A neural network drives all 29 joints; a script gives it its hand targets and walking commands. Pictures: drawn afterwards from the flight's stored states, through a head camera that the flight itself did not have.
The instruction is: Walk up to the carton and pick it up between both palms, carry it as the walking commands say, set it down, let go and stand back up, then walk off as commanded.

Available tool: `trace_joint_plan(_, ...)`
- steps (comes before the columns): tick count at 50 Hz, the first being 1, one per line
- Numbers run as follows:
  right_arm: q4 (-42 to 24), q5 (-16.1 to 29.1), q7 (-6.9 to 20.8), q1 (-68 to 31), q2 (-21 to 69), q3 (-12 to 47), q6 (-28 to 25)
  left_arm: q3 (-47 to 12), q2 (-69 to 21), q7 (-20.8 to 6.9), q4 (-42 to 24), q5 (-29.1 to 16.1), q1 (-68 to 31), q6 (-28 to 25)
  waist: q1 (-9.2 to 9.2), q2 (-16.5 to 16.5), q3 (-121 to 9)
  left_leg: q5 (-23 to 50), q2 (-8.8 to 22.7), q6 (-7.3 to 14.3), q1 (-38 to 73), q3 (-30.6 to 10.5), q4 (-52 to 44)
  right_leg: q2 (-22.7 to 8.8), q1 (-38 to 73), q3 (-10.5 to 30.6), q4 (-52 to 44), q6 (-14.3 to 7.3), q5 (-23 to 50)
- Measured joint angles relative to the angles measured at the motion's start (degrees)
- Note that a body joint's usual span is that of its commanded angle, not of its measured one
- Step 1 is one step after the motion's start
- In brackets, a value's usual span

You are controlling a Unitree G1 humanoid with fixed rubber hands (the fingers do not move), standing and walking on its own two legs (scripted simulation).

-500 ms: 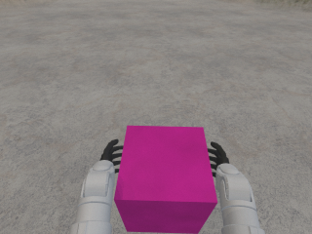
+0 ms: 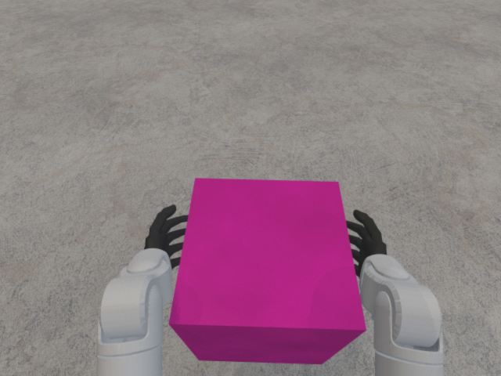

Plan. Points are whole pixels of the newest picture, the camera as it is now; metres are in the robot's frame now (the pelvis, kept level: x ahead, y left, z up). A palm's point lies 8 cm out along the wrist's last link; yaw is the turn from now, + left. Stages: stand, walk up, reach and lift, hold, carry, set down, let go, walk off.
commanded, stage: carry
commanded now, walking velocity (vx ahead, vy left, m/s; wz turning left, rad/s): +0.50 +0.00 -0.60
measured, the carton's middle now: (263, 278) +0.28 +0.00 +0.02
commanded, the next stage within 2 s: none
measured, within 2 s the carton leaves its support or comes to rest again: neither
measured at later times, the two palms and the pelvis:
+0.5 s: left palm (266, 128) +0.61 +0.00 +0.06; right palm (408, 163) +0.50 -0.28 +0.07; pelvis +0.31 -0.05 -0.03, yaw -18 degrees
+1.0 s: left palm (335, 66) +0.93 -0.20 +0.06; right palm (442, 99) +0.75 -0.44 +0.06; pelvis +0.63 -0.16 -0.02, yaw -39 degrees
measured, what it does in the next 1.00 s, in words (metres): walks ahead, turning right: left foot, then right foot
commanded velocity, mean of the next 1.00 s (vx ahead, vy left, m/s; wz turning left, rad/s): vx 0.50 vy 0.00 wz -0.60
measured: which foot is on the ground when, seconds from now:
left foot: up 0.00-0.06, down 0.08-0.48, up 0.50-0.92, down 0.94-1.00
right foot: down 0.00-0.08, up 0.10-0.48, down 0.50-0.98, up 1.00-1.00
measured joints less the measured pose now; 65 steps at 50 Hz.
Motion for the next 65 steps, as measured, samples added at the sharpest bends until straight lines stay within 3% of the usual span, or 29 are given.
trace_joint_plan(3,-1.8,-0.2,0.0,-0.2,0.0,0.4,1.7,0.1,0.0,-0.1,-1.9,0.0,-0.1,1.7,0.21,-0.5,0.1,4.7,-0.8,0.6,2.6,2.0,-9.0,-0.2,1.8,2.1,3.1,0.6,-4.5)
trace_joint_plan(4,-1.8,-0.3,0.0,-0.8,0.1,0.6,2.2,0.4,0.0,-0.2,-2.6,0.1,-0.2,2.2,0.43,-0.2,0.0,5.6,-0.6,1.7,4.7,2.5,-12.4,0.2,1.0,2.3,7.1,0.6,-6.9)
trace_joint_plan(5,-1.1,-0.4,0.0,-1.5,0.2,1.0,2.3,1.1,0.1,-0.4,-2.9,0.2,-0.2,2.6,0.47,-0.1,-0.4,10.4,-0.1,3.2,5.1,3.4,-12.3,0.3,-1.8,0.8,14.4,0.6,-8.6)
trace_joint_plan(7,1.4,-0.8,-0.2,-1.9,0.2,2.0,2.3,2.4,0.4,-0.6,-1.8,0.1,0.0,3.2,0.17,-0.5,-0.6,8.3,1.0,4.9,6.0,6.0,-9.0,-0.4,-9.1,-3.0,31.0,0.1,-10.6)
trace_joint_plan(10,1.8,-0.9,-0.3,-0.7,0.1,1.8,3.1,2.2,0.0,-0.4,-0.1,0.2,0.0,3.9,-0.77,-0.1,-0.2,4.5,2.1,4.4,12.0,8.5,-12.5,-2.0,-17.2,-8.1,41.4,0.7,-7.4)
trace_joint_plan(15,-1.0,-0.6,-0.2,-0.1,0.0,0.3,3.2,0.6,-0.1,-0.4,-0.5,0.5,-1.2,3.6,-3.46,1.6,1.4,3.4,3.7,2.9,22.4,11.4,-20.8,-3.9,-24.4,-12.7,32.2,1.6,0.6)
trace_joint_plan(21,-2.8,-0.4,0.6,-0.4,0.0,-0.4,3.2,-0.7,-0.1,-0.5,-2.9,1.6,-1.3,4.0,-4.20,2.6,2.9,-2.7,5.6,-0.6,33.5,14.6,-23.3,-2.8,-25.0,-16.6,16.4,-0.8,10.4)
trace_joint_plan(24,-2.5,-0.4,0.7,-0.6,0.1,-0.5,3.2,-0.6,-0.2,-0.5,-2.7,1.8,-1.7,4.3,-3.29,2.6,3.4,-8.5,8.1,-2.6,36.0,15.2,-15.2,-0.1,-20.8,-19.2,11.3,-2.4,12.0)
trace_joint_plan(25,-2.2,-0.5,0.8,-0.6,0.0,-0.7,3.1,-0.6,-0.2,-0.6,-2.0,1.9,-2.0,4.2,-2.56,2.3,3.3,-10.1,9.6,-2.8,34.6,14.5,-7.6,0.8,-19.1,-19.1,10.7,-3.5,11.0)
trace_joint_plan(26,-1.1,-0.5,0.9,-1.1,0.1,-1.3,3.1,-0.7,-0.3,-0.6,-0.9,2.2,-2.2,3.8,-1.31,2.9,3.3,-8.3,10.5,-2.6,30.6,11.1,3.3,1.7,-19.4,-19.0,13.5,-4.6,8.8)
trace_joint_plan(28,1.3,-0.7,1.1,-1.7,0.1,-1.7,3.0,-0.3,-0.3,-0.6,1.1,2.5,-2.2,3.6,0.12,3.1,3.9,-7.3,7.9,-1.7,20.5,2.3,23.7,2.8,-18.5,-18.1,15.3,-5.6,5.6)
trace_joint_plan(29,2.2,-0.9,1.1,-1.5,0.1,-1.5,3.0,-0.2,-0.3,-0.6,1.8,2.5,-1.8,3.6,0.48,3.0,4.3,-6.2,6.4,-1.1,16.0,-0.2,29.7,3.2,-17.0,-17.5,14.0,-5.3,5.4)
trace_joint_plan(31,2.9,-1.2,1.1,-1.0,0.0,-1.0,2.9,-0.1,-0.2,-0.4,2.5,1.9,-0.9,3.1,1.08,2.6,4.9,-3.4,5.0,-0.4,8.8,-2.0,32.0,3.9,-13.4,-16.1,10.1,-5.1,5.5)
trace_joint_plan(36,1.7,-1.4,1.1,-0.7,0.1,-0.3,1.4,0.0,0.0,0.0,1.1,0.6,0.1,1.1,1.45,1.4,5.2,-1.4,4.5,-0.1,-1.0,-1.7,15.0,4.3,-5.7,-11.0,2.5,-4.7,4.8)
trace_joint_plan(41,-1.0,-1.3,0.9,0.3,0.0,0.4,0.9,-0.2,0.0,-0.1,-0.9,0.2,0.1,0.9,0.21,1.0,4.4,7.9,4.1,-0.4,-4.5,-0.6,2.4,3.7,1.6,-5.8,-1.0,-3.4,1.3)
trace_joint_plan(45,-3.1,-1.1,0.7,0.7,-0.1,0.6,1.6,-0.6,0.0,-0.4,-2.6,0.4,0.1,1.6,-0.87,0.8,3.5,10.4,2.6,-0.4,-2.9,1.5,-4.8,2.9,6.1,-2.1,0.4,-2.2,-4.4)
trace_joint_plan(47,-3.4,-1.0,0.7,0.2,0.0,0.8,2.0,-0.4,0.0,-0.6,-3.6,0.7,0.2,2.2,-0.73,0.7,3.0,10.7,1.7,0.6,0.9,3.5,-10.4,2.6,6.2,-1.1,5.9,-1.8,-8.8)
trace_joint_plan(48,-2.6,-1.0,0.8,-0.4,0.1,1.2,1.8,0.2,0.1,-0.8,-3.9,0.9,0.3,2.3,-0.53,0.4,2.7,14.2,1.8,2.4,2.0,4.7,-10.6,2.2,3.8,-1.9,13.0,-1.6,-9.5)
trace_joint_plan(50,0.6,-1.2,0.6,-1.4,0.2,1.9,1.3,1.9,0.0,-0.9,-2.6,0.8,0.1,2.5,-0.75,-0.8,2.7,10.9,2.3,5.0,2.8,7.6,-7.0,1.3,-4.4,-3.8,31.6,-1.3,-9.9)
trace_joint_plan(53,2.3,-1.2,0.3,-1.3,0.2,1.7,1.3,2.2,0.0,-0.6,-0.8,0.6,0.1,2.6,-1.09,-0.2,3.5,6.7,3.4,5.0,8.5,10.8,-9.8,-0.2,-14.4,-7.8,45.3,-0.6,-7.0)
trace_joint_plan(58,-0.3,-0.8,0.1,-0.3,0.1,1.0,0.8,1.1,-0.1,-0.6,-1.2,0.4,-0.7,1.7,-2.78,1.6,4.8,5.1,4.6,3.9,19.0,14.3,-18.2,-3.3,-23.1,-12.8,36.2,0.2,0.0)
trace_joint_plan(65,-3.2,-0.5,0.6,0.5,0.0,0.4,1.6,-0.9,0.0,-0.6,-3.5,1.3,0.0,2.2,-3.60,2.6,5.1,-1.2,6.1,0.0,32.4,17.2,-22.4,-3.6,-25.2,-16.1,18.5,-1.5,13.1)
